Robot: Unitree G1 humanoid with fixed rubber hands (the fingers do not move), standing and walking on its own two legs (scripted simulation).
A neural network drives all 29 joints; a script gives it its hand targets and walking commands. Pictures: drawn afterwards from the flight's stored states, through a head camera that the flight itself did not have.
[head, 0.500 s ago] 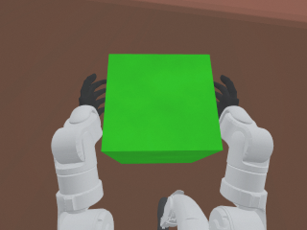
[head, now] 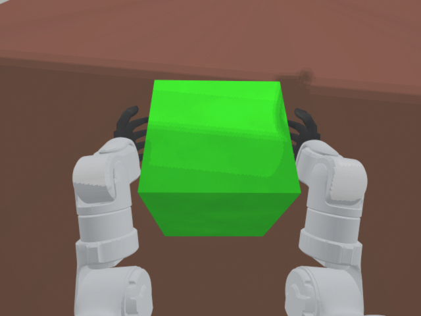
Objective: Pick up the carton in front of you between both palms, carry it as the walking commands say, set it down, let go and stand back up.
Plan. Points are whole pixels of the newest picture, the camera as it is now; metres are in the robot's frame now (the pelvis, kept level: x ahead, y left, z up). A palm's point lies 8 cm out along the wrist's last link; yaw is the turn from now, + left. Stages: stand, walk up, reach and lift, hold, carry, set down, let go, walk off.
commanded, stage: carry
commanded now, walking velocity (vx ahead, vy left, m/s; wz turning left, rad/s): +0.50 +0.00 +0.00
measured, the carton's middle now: (215, 168) +0.36 -0.01 +0.11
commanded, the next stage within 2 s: none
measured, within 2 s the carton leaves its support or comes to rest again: neither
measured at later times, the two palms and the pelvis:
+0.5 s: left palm (162, 100) +0.60 +0.13 +0.10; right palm (276, 101) +0.60 -0.17 +0.10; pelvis +0.32 -0.03 +0.00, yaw +1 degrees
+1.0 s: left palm (162, 55) +0.88 +0.16 +0.09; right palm (250, 54) +0.88 -0.14 +0.10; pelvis +0.65 +0.01 +0.00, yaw -1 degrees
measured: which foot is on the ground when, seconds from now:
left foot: down 0.00-0.50, up 0.52-0.92, down 0.94-1.00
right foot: down 0.00-0.00, up 0.02-0.44, down 0.46-0.98, up 1.00-1.00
